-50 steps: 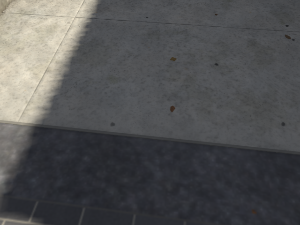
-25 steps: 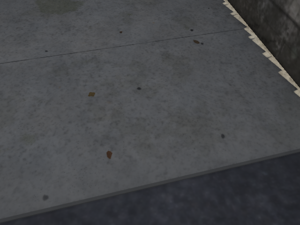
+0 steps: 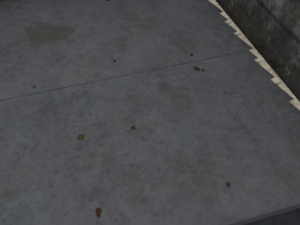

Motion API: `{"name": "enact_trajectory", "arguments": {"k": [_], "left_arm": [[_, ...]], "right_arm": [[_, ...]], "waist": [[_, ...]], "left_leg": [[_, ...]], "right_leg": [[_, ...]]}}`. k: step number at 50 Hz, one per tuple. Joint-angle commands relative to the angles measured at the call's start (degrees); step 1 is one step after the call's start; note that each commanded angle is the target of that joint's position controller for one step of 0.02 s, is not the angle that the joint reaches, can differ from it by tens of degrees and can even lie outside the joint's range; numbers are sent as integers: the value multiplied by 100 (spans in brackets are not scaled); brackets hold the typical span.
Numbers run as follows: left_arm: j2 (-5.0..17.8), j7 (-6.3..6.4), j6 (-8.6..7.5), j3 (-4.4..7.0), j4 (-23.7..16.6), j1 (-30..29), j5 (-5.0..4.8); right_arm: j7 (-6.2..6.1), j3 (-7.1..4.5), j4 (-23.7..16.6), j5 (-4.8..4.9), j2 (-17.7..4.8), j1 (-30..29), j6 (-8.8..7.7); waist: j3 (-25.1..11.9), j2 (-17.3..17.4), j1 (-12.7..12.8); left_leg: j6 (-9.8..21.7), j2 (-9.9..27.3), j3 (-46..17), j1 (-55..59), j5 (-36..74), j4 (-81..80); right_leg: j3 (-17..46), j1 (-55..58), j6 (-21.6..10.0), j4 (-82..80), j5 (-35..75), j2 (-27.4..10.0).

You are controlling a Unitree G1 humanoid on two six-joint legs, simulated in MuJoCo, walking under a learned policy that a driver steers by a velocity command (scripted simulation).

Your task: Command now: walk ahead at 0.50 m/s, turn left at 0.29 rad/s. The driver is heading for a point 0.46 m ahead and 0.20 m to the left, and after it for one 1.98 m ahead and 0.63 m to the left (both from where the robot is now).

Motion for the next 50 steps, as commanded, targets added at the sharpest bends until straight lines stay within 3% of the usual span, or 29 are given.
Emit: {"name": "enact_trajectory", "arguments": {"k": [1,5,8,10,13,14,15,16,17,18,19,20,21,22,25,27,29,32,34,36,37,38,39,40,41,42,44,46,50], "left_arm": [[706,94,-160,188,-271,-278,28],[847,166,-129,215,-119,-147,-19],[949,199,-24,258,73,162,-84],[1026,226,83,288,141,224,-133],[1270,315,225,343,95,46,-158],[1327,341,271,347,76,-26,-164],[1286,367,267,310,43,-109,-190],[817,358,179,161,-131,125,-44],[357,252,-41,-35,-364,417,-30],[894,140,-227,81,-444,-230,-216],[931,99,-312,71,-573,-571,-328],[838,139,-342,56,-555,-640,-218],[926,178,-302,115,-516,-641,-79],[936,169,-224,142,-514,-513,-48],[761,231,-40,110,-537,-461,30],[585,262,2,41,-623,-770,58],[496,239,8,-6,-666,-1084,27],[596,157,23,12,-769,-1521,-63],[774,121,5,86,-785,-1507,-55],[881,110,-63,158,-720,-1172,-19],[993,139,-109,194,-689,-909,51],[1302,211,-102,241,-721,-546,156],[1422,207,10,255,-648,-443,253],[1097,210,97,220,-738,-642,45],[751,246,170,121,-846,-801,10],[667,262,261,69,-859,-988,41],[769,284,359,57,-820,-1244,74],[770,285,375,65,-742,-1258,94],[867,252,405,101,-613,-1250,2]], "right_arm": [[4,-77,-260,-25,-237,114,-1],[143,7,-488,-62,-55,-585,-54],[252,51,-768,-61,1,-1062,-60],[336,43,-961,-58,-34,-1235,-62],[390,-95,-1060,-44,-295,-785,-16],[367,-218,-949,-32,-519,-150,1],[285,-401,-759,-31,-854,751,18],[145,-560,-661,-46,-1424,1333,77],[179,-537,-830,-63,-1634,1101,-7],[197,-405,-854,-87,-1118,1186,-39],[190,-338,-846,-77,-861,969,-72],[188,-299,-897,-55,-747,582,-85],[170,-234,-985,-77,-538,268,-88],[145,-207,-1089,-143,-500,119,-85],[46,-272,-1103,-166,-730,18,-94],[-45,-319,-1042,-126,-855,75,-24],[-121,-333,-993,-56,-856,190,99],[-194,-333,-934,-29,-821,396,258],[-225,-328,-965,-46,-763,371,315],[-247,-311,-1093,-50,-682,76,324],[-238,-262,-1182,-69,-516,9,304],[-232,-148,-1326,-182,-183,117,276],[-193,-95,-1315,-96,-100,1258,266],[-170,-221,-1073,-78,-730,1478,322],[-188,-325,-1086,-44,-1025,860,429],[-232,-344,-1120,-44,-985,567,545],[-252,-296,-1236,-65,-726,369,675],[-250,-201,-1235,-86,-396,462,659],[-208,-86,-1267,-169,-240,222,574]], "waist": [[25,-580,-139],[269,-515,147],[445,-456,347],[449,-501,347],[-83,-849,-53],[-448,-877,-424],[-911,-705,-936],[-1464,339,-926],[-2247,1152,-441],[-2176,412,-852],[-1370,180,-760],[-834,-371,-450],[-568,-361,-254],[-488,-206,-82],[-297,-187,79],[-304,-70,6],[-524,162,-154],[-660,337,-347],[-679,393,-284],[-668,486,-22],[-867,342,107],[-1465,-508,140],[-2143,-2069,-395],[-2051,-1547,-362],[-1450,-1074,-122],[-1143,-764,-128],[-583,-942,-203],[-571,-1080,-241],[-899,-1120,-111]], "left_leg": [[-59,84,-335,-293,996,-593],[39,-41,117,-158,1906,-1886],[186,-97,330,-459,1647,-2387],[320,-189,529,-559,1137,-2558],[653,-721,1043,444,239,-2556],[815,-954,1125,1297,137,-2646],[1055,-1070,934,2771,553,-3080],[1579,115,-1023,4624,684,-3147],[2702,1302,-4350,6018,49,-4066],[2380,1168,-4008,6046,-245,-4381],[2121,958,-3098,5303,-29,-4407],[1902,685,-2470,4378,482,-4446],[1800,496,-2032,3705,1087,-4540],[1805,390,-1869,3239,1414,-4676],[1783,189,-1206,2412,3458,-4661],[1540,-141,-754,2105,3918,-4468],[1258,-387,-599,2064,3640,-4251],[1061,-316,-1028,2363,2745,-3950],[981,-193,-1523,2675,2295,-3605],[813,-255,-1824,2790,1981,-3099],[607,-547,-1704,2640,1624,-2512],[317,-1023,-1137,1923,-172,-1094],[24,-1608,-749,619,-3210,198],[-178,-1059,-719,302,-2818,926],[-316,-886,-499,120,-2344,1212],[-383,-755,-341,127,-1978,1210],[-422,-659,-147,525,-1574,965],[-411,-716,76,906,-1485,324],[-315,-556,187,1521,-1276,-1098]], "right_leg": [[593,97,-782,-1057,1700,-1589],[12,325,-574,-1161,1670,-1555],[-157,1005,-534,-955,1963,-1775],[-249,1439,-470,-640,2551,-1910],[-486,1665,-253,517,5263,-1906],[-561,1495,-154,1417,5749,-1814],[-676,774,58,2732,5166,-1574],[-673,-1076,347,4712,2029,-1067],[526,-2996,570,6385,-2322,145],[1357,-3623,422,6533,-2061,-233],[1249,-3795,299,6151,-1597,-468],[1173,-3577,285,5549,-1227,-718],[1133,-3217,332,5092,-1021,-871],[1147,-2873,387,4940,-877,-937],[904,-2538,711,4222,-663,-820],[755,-2317,838,3329,-27,-588],[705,-1929,864,2460,818,-321],[828,-1736,852,1614,1251,-74],[1041,-1657,756,1232,1038,-53],[1079,-1280,557,725,1183,-137],[1173,-605,357,410,1982,-461],[2126,688,-58,653,3907,-1622],[4038,1976,-1274,645,4661,-3002],[4315,1631,-1371,508,3117,-3016],[3407,1144,-1093,440,2243,-2546],[2862,613,-883,287,1487,-2204],[2155,-469,-804,-85,948,-1739],[1650,-674,-850,-196,1172,-1511],[1455,-427,-1034,-101,1586,-1694]]}}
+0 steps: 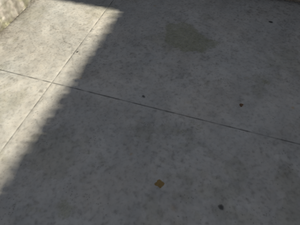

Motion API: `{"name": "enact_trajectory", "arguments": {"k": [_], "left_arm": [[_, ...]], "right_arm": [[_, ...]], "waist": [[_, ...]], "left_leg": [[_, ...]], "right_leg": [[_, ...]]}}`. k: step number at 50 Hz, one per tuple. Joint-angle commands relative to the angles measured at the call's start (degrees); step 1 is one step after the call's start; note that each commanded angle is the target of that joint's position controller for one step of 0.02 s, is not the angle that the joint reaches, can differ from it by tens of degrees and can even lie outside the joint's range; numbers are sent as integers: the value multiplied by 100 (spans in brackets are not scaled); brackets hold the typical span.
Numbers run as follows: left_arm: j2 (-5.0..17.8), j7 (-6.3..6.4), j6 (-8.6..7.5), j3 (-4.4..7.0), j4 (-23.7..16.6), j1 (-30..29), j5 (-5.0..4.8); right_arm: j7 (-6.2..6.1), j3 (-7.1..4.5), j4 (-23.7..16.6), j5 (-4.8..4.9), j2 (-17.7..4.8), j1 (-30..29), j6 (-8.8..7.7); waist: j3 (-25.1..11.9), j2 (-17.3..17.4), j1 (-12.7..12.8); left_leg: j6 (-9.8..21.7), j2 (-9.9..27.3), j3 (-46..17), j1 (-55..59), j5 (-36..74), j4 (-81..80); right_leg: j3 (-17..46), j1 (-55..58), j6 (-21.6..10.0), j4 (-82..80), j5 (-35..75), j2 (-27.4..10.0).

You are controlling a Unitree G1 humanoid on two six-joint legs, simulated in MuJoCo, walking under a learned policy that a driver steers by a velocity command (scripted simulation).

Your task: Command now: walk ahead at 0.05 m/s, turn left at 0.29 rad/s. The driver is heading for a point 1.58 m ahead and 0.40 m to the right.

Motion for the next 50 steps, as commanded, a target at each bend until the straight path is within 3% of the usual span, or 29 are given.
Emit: {"name": "enact_trajectory", "arguments": {"k": [1,4,6,7,8,9,10,11,13,15,21,27,29,30,32,33,35,37,38,39,40,41,42,43,44,46,50], "left_arm": [[956,-7,-25,248,-300,-220,-63],[1007,-42,42,233,-187,-168,-138],[856,-62,59,165,-35,-9,-206],[677,-95,27,98,30,172,-161],[356,-150,-40,12,-33,406,12],[486,-112,-52,37,-52,40,29],[590,-102,-44,65,-21,-65,9],[535,-94,-34,54,61,-78,33],[668,-78,-1,78,183,70,56],[748,-99,-16,91,311,166,-16],[629,-80,-79,66,638,198,-43],[656,-12,-47,68,944,194,-83],[608,4,-14,61,1090,267,-107],[614,6,-16,74,1105,214,-134],[616,-25,-116,80,921,-195,-198],[606,-59,-206,77,829,-360,-243],[617,-165,-382,88,811,-336,-317],[593,-273,-501,96,1028,91,-340],[630,-294,-511,141,1311,623,-300],[789,-290,-490,224,1559,1184,-243],[1293,-249,-491,363,1663,1815,-229],[1660,-288,-518,423,1687,2235,-190],[1234,-264,-554,281,1572,1826,-168],[963,-238,-567,210,1440,1484,-188],[921,-229,-562,188,1359,1246,-174],[677,-230,-523,78,1328,1132,-137],[845,-152,-454,69,1413,1396,-124]], "right_arm": [[38,-15,-283,-30,-227,312,-77],[110,-22,-214,-29,-270,353,-85],[152,-24,-110,-83,-266,517,-101],[134,-41,-192,-161,-475,500,-106],[86,-110,-287,-203,-913,234,-82],[127,-17,-305,-250,-548,-32,-135],[153,65,-335,-271,-297,-333,-219],[168,85,-259,-268,-208,-321,-292],[179,95,-157,-219,-225,-170,-383],[174,133,-90,-207,-140,54,-384],[121,114,-13,-154,-154,168,-377],[121,94,125,-129,-71,247,-370],[106,47,257,-93,-141,438,-336],[101,-12,275,-64,-292,507,-314],[82,-92,313,-2,-557,737,-342],[63,-120,372,29,-634,826,-402],[50,-114,445,38,-555,834,-537],[81,-116,400,104,-537,491,-561],[98,-114,357,116,-530,275,-549],[103,-80,316,75,-398,165,-560],[99,24,130,36,-31,-33,-605],[47,16,-34,73,-39,25,-707],[59,-60,53,194,-310,188,-789],[107,-70,139,227,-352,244,-846],[121,-75,192,185,-314,221,-877],[170,-114,192,75,-286,68,-865],[245,-35,64,40,5,-295,-778]], "waist": [[-1149,-1030,-61],[-1037,-1028,-105],[-911,-917,-240],[-907,-510,-168],[-889,793,233],[-687,1029,9],[-469,858,96],[-451,822,86],[-364,780,67],[-250,355,17],[-376,-105,-12],[-519,-166,-9],[-540,24,-41],[-345,244,-103],[252,719,-300],[478,848,-338],[541,869,-265],[272,614,37],[13,507,297],[-238,329,504],[-371,-858,700],[-602,-1936,781],[-338,-1193,542],[-78,-880,389],[-4,-665,282],[46,-618,191],[32,-559,214]], "left_leg": [[69,97,151,689,280,-912],[244,17,329,1213,783,-2041],[510,-61,379,1986,1462,-3220],[752,447,-290,2355,1810,-3534],[1224,1355,-1299,2225,2057,-3667],[1547,1513,-1488,1180,1278,-4034],[1330,1160,-1195,959,704,-4059],[1057,881,-916,968,515,-3963],[822,694,-737,914,539,-3891],[715,549,-606,884,436,-3828],[717,384,-376,1289,1488,-3451],[696,288,-227,1458,2133,-3326],[811,261,-281,1460,838,-3531],[989,387,-543,1405,-193,-3750],[1479,1133,-1682,1502,-1652,-4478],[1679,1467,-2151,1548,-1668,-4657],[1789,1700,-2271,1972,-822,-4596],[1531,1404,-1602,1806,19,-4324],[1337,1086,-1129,1312,483,-4033],[1117,751,-683,797,941,-3440],[641,-14,241,-137,1065,-1624],[400,-472,168,-1239,-519,26],[483,-125,-317,-1763,-579,859],[602,134,-325,-1955,-1,1007],[669,347,-212,-2010,545,902],[651,595,-63,-1715,1237,536],[401,581,297,-1594,1879,-345]], "right_leg": [[1140,832,-1230,-801,939,-1396],[1153,739,-1120,-699,143,-1367],[986,298,-716,-480,-390,-1152],[779,-63,-270,-121,-839,-916],[27,-397,224,571,-1548,-230],[165,127,367,614,-1599,-153],[237,461,383,504,-1109,-178],[227,628,400,293,-660,-169],[352,876,418,96,-228,-276],[362,912,337,43,-315,-318],[393,918,329,22,62,-355],[405,1081,302,131,377,-384],[120,971,284,378,-745,-137],[-92,613,268,701,-1468,41],[-159,-496,139,1378,-1864,126],[38,-828,1,1627,-1878,-39],[293,-1245,-250,1736,-2151,-305],[117,-279,-377,752,-1572,-230],[-88,857,-323,326,-814,3],[111,1815,-292,319,-564,-15],[1833,2560,-730,-532,-1418,-1051],[4064,3232,-1493,-1358,-1730,-2092],[4016,3135,-1535,-1357,-1967,-2200],[3378,2943,-1312,-1330,-1907,-1958],[2918,2776,-1123,-1413,-1769,-1775],[2069,2423,-879,-1562,-668,-1441],[1160,2201,-877,-1692,1022,-1164]]}}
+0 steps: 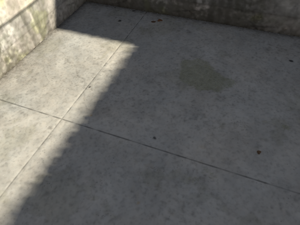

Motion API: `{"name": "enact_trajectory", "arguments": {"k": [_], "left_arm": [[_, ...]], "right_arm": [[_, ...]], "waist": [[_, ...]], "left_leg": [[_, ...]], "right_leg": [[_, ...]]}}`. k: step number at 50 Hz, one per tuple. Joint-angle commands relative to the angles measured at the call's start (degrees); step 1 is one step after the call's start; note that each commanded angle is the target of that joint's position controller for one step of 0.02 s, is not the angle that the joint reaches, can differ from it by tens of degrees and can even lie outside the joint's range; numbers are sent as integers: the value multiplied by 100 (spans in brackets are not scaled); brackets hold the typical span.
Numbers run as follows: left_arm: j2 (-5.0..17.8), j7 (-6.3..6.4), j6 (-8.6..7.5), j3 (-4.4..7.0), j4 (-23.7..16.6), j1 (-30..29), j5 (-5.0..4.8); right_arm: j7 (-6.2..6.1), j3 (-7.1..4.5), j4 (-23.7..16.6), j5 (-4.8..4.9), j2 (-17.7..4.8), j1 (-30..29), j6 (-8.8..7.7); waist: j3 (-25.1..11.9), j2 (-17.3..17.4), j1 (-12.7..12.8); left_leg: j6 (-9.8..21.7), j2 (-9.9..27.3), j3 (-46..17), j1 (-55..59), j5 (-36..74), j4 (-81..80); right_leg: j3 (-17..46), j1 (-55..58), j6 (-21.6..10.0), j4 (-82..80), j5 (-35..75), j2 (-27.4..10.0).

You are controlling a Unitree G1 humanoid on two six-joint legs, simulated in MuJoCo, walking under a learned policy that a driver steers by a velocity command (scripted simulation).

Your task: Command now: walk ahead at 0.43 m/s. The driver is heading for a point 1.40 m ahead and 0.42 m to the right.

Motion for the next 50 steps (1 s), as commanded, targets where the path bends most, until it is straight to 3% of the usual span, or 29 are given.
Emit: {"name": "enact_trajectory", "arguments": {"k": [1,6,9,11,12,13,14,15,16,17,18,19,21,24,26,30,35,37,38,40,41,42,43,44,45,46,47,48,50], "left_arm": [[917,94,-11,134,-241,2,15],[1036,164,27,142,-143,379,-51],[1060,169,74,181,-71,466,-99],[1182,181,110,239,-100,372,-89],[1260,188,145,272,-119,313,-72],[1215,195,200,258,-154,229,-37],[1021,195,206,175,-272,231,36],[91,135,106,-79,-360,1056,25],[663,75,-42,50,-253,784,-141],[1073,65,-106,190,-529,130,-320],[1041,100,-130,192,-628,-232,-318],[933,138,-100,213,-641,-338,-230],[669,172,98,228,-533,17,-190],[506,206,295,240,-668,-135,-170],[527,203,310,258,-835,-474,-136],[441,47,207,216,-1085,-1158,-91],[337,-143,192,125,-1608,-2093,-95],[400,-222,199,146,-1798,-2187,-108],[487,-248,209,188,-1853,-2090,-115],[817,-252,242,374,-1768,-1265,-140],[1149,-189,248,570,-1544,-312,-155],[1734,-43,319,769,-1388,492,-153],[2105,-37,270,789,-1580,134,-165],[1598,-68,215,634,-1636,311,-83],[1278,-61,156,555,-1615,143,-49],[1102,-70,112,502,-1665,-251,-77],[887,-51,97,441,-1759,-625,-69],[803,-24,98,395,-1871,-821,-12],[927,27,82,426,-1913,-828,-35]], "right_arm": [[43,28,-579,-17,-77,-732,-65],[168,119,-836,50,-10,-1655,-133],[255,106,-948,66,-122,-1880,-177],[271,28,-891,38,-325,-1594,-192],[246,-52,-767,27,-484,-1131,-181],[196,-178,-476,34,-697,-192,-157],[114,-266,-240,-30,-955,876,-125],[123,-336,-94,-130,-1421,1214,-129],[115,-197,-96,-103,-850,1220,-122],[93,-114,-83,-75,-659,703,-141],[86,-68,-97,-71,-523,282,-168],[111,-34,-61,-117,-374,-13,-217],[153,4,39,-170,-168,-308,-325],[134,-40,257,-175,-291,-289,-414],[68,-73,373,-204,-401,-168,-410],[-40,-92,482,-183,-581,-15,-350],[-90,-149,725,-74,-765,556,-142],[-99,-179,750,-27,-852,574,-32],[-116,-200,716,-17,-935,487,14],[-164,-236,640,-4,-1088,331,116],[-187,-206,592,15,-1063,231,143],[-185,-87,455,-130,-774,374,76],[-94,131,140,-181,-66,683,-139],[14,40,66,32,-606,91,-402],[60,22,-81,196,-694,-317,-509],[27,41,-49,111,-624,-337,-542],[-19,-16,18,-48,-704,-347,-507],[-11,-45,38,-94,-717,-239,-427],[-6,-37,0,-164,-592,-153,-292]], "waist": [[451,-554,31],[736,-623,270],[794,-642,155],[461,-756,-134],[86,-866,-418],[-495,-820,-914],[-1249,-498,-1321],[-2235,1166,-824],[-2320,951,-1057],[-1140,709,-957],[-588,266,-769],[-269,94,-566],[-139,300,-223],[183,198,-114],[323,121,-175],[423,-17,-397],[654,-128,-774],[602,-27,-706],[452,85,-588],[-152,313,-67],[-647,208,450],[-1227,-633,647],[-1804,-1772,-15],[-2086,-999,421],[-1335,-775,392],[-751,-186,69],[-526,-142,-137],[-383,-224,-311],[-285,-242,-435]], "left_leg": [[-145,144,61,-1041,652,-875],[-120,-103,262,-403,1615,-2421],[109,-147,155,-412,1420,-2800],[314,-345,250,146,1051,-2868],[444,-525,374,796,874,-2835],[623,-678,501,2021,923,-2926],[936,146,-414,4009,809,-2652],[1839,1741,-3356,5935,-684,-3265],[1824,1901,-4384,5666,-1488,-4123],[1474,1728,-3380,4754,-1399,-4279],[1275,1502,-2525,3818,-824,-4443],[1142,1279,-1928,3093,-261,-4633],[1022,989,-1097,2349,235,-4988],[1079,961,-404,1949,658,-5303],[1074,942,-75,2100,862,-5365],[896,797,644,2394,1231,-5391],[835,1130,966,3560,1704,-5038],[745,1248,1079,3951,2553,-4644],[674,1255,1171,4039,3535,-4305],[513,1168,1331,3981,5350,-2933],[309,937,1465,3410,5139,-1659],[32,626,1481,1856,2846,207],[-324,-774,595,-592,-2011,2218],[-138,-537,-572,-1215,-1986,2509],[19,-264,-527,-1512,-1540,2273],[56,17,-497,-1271,-1099,1635],[16,201,-475,-853,-868,1092],[-35,280,-488,-496,-707,885],[-234,264,-380,-267,-535,425]], "right_leg": [[954,306,-736,-900,2000,-1294],[628,81,-708,-1130,1718,-1313],[603,632,-643,-875,2194,-1581],[527,959,-530,-310,3695,-1654],[458,1040,-470,284,4756,-1613],[270,780,-327,1378,5325,-1380],[286,-618,-178,2997,3954,-1163],[293,-2804,159,5272,-528,31],[1132,-3385,97,6050,-1706,20],[1019,-3835,35,6199,-1323,-288],[869,-3686,14,5937,-766,-608],[835,-3446,38,5593,-409,-794],[898,-2815,77,5267,-70,-1011],[926,-3059,183,4927,244,-1066],[1022,-3498,249,4425,826,-1052],[630,-3480,271,3008,1986,-920],[213,-3935,109,2096,1708,-826],[2,-3869,-34,1941,1150,-685],[-177,-3557,-136,1912,849,-510],[-506,-2317,-406,1924,336,-23],[-454,-899,-639,1510,674,211],[1083,888,-1028,1407,732,-721],[4636,2524,-2239,458,-234,-2062],[4908,2697,-2113,-51,-376,-2128],[3942,2153,-1836,-4,-1,-1924],[3166,1191,-1596,0,670,-1631],[2656,487,-1442,-61,1230,-1412],[2422,-8,-1411,-204,1567,-1264],[2188,-514,-1465,-372,2074,-1164]]}}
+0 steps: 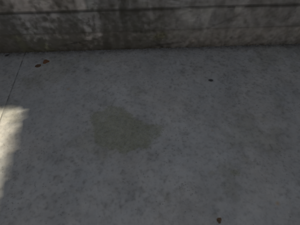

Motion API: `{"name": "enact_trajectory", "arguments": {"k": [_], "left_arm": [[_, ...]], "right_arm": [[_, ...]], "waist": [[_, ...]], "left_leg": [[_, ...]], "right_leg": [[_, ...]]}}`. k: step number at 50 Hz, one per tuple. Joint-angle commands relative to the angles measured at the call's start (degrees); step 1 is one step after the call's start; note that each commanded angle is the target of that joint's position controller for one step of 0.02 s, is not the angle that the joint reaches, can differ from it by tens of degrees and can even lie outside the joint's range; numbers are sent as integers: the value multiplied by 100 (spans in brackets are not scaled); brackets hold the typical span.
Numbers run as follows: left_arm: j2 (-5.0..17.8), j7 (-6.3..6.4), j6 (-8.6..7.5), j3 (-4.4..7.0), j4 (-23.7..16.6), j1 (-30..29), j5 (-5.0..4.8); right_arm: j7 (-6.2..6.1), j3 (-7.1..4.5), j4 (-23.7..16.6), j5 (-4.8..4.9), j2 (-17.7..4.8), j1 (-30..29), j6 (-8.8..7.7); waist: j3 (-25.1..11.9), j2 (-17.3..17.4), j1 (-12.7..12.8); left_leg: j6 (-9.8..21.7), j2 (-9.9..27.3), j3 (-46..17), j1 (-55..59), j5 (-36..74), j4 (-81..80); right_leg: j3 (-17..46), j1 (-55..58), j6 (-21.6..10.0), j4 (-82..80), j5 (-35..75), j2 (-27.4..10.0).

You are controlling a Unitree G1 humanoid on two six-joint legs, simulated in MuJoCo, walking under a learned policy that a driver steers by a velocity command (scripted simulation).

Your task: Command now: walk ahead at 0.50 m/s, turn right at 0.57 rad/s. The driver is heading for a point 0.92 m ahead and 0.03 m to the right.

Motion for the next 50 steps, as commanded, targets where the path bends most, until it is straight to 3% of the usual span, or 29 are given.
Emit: {"name": "enact_trajectory", "arguments": {"k": [1,3,6,9,12,14,15,16,17,18,19,20,21,23,26,28,32,36,38,39,40,41,42,43,44,45,46,47,50], "left_arm": [[810,106,-130,194,-487,-95,-9],[953,186,-114,239,-463,61,-31],[980,240,-54,255,-424,281,-63],[976,241,-19,264,-325,573,-94],[917,282,27,262,-316,612,-91],[833,288,68,240,-374,475,-66],[583,266,61,144,-442,445,-33],[244,265,55,12,-561,606,92],[113,253,-10,-37,-734,1452,-166],[776,279,6,72,-514,1271,-224],[1024,269,41,146,-598,621,-163],[913,278,62,133,-634,346,-89],[797,262,50,132,-698,162,-28],[543,208,65,92,-701,271,-93],[336,194,76,15,-820,8,-42],[274,160,36,-41,-904,-270,4],[158,37,-81,-132,-1045,-992,-26],[283,-44,-111,-110,-1253,-1484,-80],[439,-61,-121,-42,-1241,-1294,-57],[572,-46,-122,46,-1094,-784,-17],[837,-2,-103,194,-818,56,11],[1292,87,-55,330,-636,1114,63],[1656,83,-46,346,-626,1145,97],[1098,74,-68,223,-649,1134,65],[907,73,-102,140,-639,787,46],[751,61,-127,87,-637,439,49],[596,41,-159,51,-627,156,75],[476,36,-208,25,-614,-24,111],[498,49,-367,71,-426,-125,126]], "right_arm": [[-19,-145,-354,-106,-503,158,53],[-35,-90,-515,-117,-388,-298,86],[15,-16,-680,-77,-246,-919,50],[74,-43,-836,19,-377,-1266,1],[129,-136,-852,33,-625,-1160,-79],[114,-230,-692,20,-752,-541,-139],[81,-315,-587,-61,-940,93,-172],[32,-387,-513,-100,-1274,975,-149],[95,-467,-295,-129,-1611,1229,-71],[110,-327,-469,-11,-947,953,-50],[74,-242,-517,7,-636,707,-4],[80,-192,-514,-61,-566,489,25],[85,-158,-437,-94,-460,382,42],[88,-128,-323,-111,-378,384,-2],[96,-187,-145,-28,-575,511,-55],[83,-213,-67,9,-699,543,-26],[56,-219,101,87,-864,792,84],[60,-234,336,156,-1002,1171,209],[37,-255,396,183,-1102,1125,275],[19,-249,401,206,-1120,1022,303],[1,-191,403,176,-984,1060,309],[-9,-45,232,-5,-659,1034,276],[34,149,127,-5,-42,1643,160],[73,-4,218,154,-682,1291,83],[98,-69,52,272,-851,845,51],[77,-64,43,232,-783,636,61],[64,-88,52,151,-735,575,103],[63,-102,114,148,-669,728,187],[27,-76,141,159,-377,800,396]], "waist": [[-547,-158,-222],[-375,-234,-98],[-305,-480,170],[-292,-603,315],[-327,-750,181],[-508,-870,-175],[-1031,-713,-486],[-1904,145,-724],[-2264,2282,-227],[-1682,1254,-413],[-1027,689,-553],[-701,266,-456],[-424,251,-371],[-370,509,-202],[-277,378,-175],[-269,271,-216],[-137,285,-485],[1,395,-573],[-112,478,-334],[-416,448,11],[-957,337,392],[-1790,-387,783],[-2381,-1784,331],[-2165,-1108,599],[-1353,-934,519],[-973,-587,334],[-682,-560,161],[-590,-643,-27],[-356,-530,-212]], "left_leg": [[-220,207,-93,-661,443,-683],[-371,87,-7,-686,1121,-1584],[-395,-228,67,-207,2296,-2978],[-332,-380,-43,36,2548,-3530],[-135,-382,-222,179,2001,-3839],[87,-441,-71,975,1679,-4088],[328,-88,-307,2082,1612,-4051],[624,958,-1437,3606,1257,-3994],[1530,2024,-4358,4917,-352,-4764],[1357,1903,-4268,4524,-1456,-5002],[1094,1662,-3176,3830,-1126,-5012],[996,1381,-2483,3120,-283,-5086],[1014,1156,-2002,2635,327,-5196],[1040,904,-1367,2212,901,-5450],[1273,968,-924,2203,1638,-5698],[1301,955,-625,2305,2006,-5782],[1109,729,-11,2279,2240,-5778],[1009,1015,-54,2777,2397,-5580],[897,1090,9,2988,3249,-5176],[776,949,227,2925,4109,-4556],[613,677,473,2536,4441,-3533],[364,372,701,1277,2761,-1683],[89,-627,354,-749,-1229,121],[154,-375,-365,-1352,-1359,771],[217,-137,-294,-1653,-837,786],[202,105,-201,-1458,-331,528],[156,246,-211,-1256,20,233],[120,355,-281,-905,275,109],[-22,343,-365,-785,711,-143]], "right_leg": [[1744,685,-1187,-1241,1695,-1522],[1458,427,-1055,-1283,1626,-1321],[1221,168,-732,-1162,962,-1014],[1590,356,-614,-952,470,-1168],[2125,889,-500,-433,329,-1404],[2229,911,-337,115,675,-1276],[1971,626,-147,1056,742,-955],[1356,-207,103,2759,-644,-471],[929,-2282,385,4423,-2678,5],[1128,-2837,469,5066,-2274,-459],[932,-2927,493,5121,-1713,-645],[803,-2648,510,4953,-1310,-829],[822,-2520,505,4642,-1073,-954],[730,-2110,482,4252,-909,-1082],[618,-2298,544,3496,-683,-1123],[483,-2338,590,2813,-169,-1195],[57,-1855,596,1463,806,-1089],[-65,-1700,435,838,566,-935],[-174,-1221,249,557,268,-777],[-326,-410,114,301,388,-611],[-351,873,-52,264,508,-539],[948,2615,-438,461,728,-1674],[3660,3920,-1292,-309,-405,-2925],[3818,3663,-1175,-620,-1032,-2861],[2890,2982,-951,-711,-727,-2682],[2220,2262,-798,-863,-262,-2413],[1761,1691,-714,-1072,53,-2219],[1398,1296,-642,-1288,283,-2086],[683,814,-653,-1700,864,-2049]]}}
